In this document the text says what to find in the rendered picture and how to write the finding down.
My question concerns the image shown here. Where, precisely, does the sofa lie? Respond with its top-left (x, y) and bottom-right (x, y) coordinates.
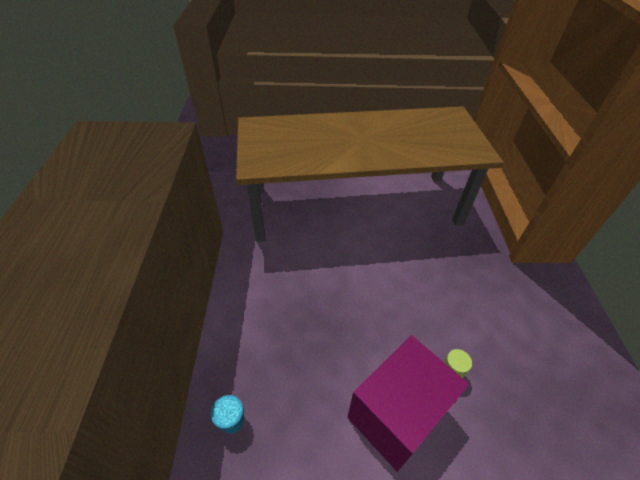
top-left (173, 0), bottom-right (515, 137)

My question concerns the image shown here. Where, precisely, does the coffee table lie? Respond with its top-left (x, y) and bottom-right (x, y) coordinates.
top-left (236, 106), bottom-right (504, 242)

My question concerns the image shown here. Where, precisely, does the bookshelf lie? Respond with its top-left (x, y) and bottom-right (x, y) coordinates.
top-left (473, 0), bottom-right (640, 263)

